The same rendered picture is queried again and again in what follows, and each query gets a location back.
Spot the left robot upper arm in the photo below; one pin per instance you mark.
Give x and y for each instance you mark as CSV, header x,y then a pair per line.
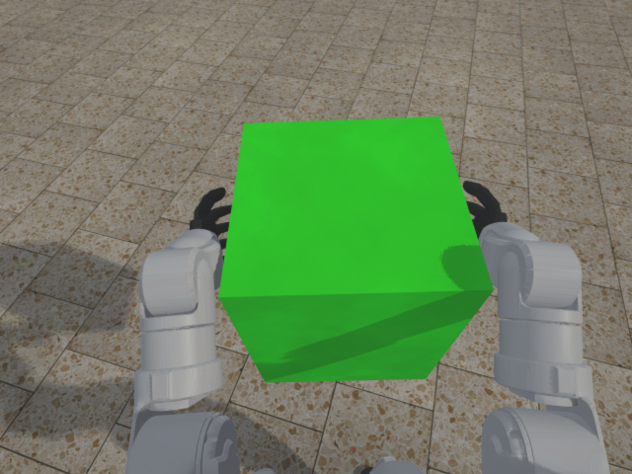
x,y
193,443

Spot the right robot shin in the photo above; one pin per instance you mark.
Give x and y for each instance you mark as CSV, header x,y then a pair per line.
x,y
383,459

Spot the left robot forearm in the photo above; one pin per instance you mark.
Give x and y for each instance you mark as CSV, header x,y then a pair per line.
x,y
179,365

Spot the robot right hand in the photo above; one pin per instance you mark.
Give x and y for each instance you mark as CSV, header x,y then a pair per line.
x,y
490,213

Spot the robot left hand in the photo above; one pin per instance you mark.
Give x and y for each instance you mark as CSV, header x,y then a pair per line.
x,y
205,216

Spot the right robot forearm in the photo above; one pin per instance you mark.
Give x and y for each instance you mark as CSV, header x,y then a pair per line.
x,y
540,289

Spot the right robot upper arm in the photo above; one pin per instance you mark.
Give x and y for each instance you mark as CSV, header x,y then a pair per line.
x,y
530,441

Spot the carton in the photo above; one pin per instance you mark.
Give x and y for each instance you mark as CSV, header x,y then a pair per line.
x,y
351,253

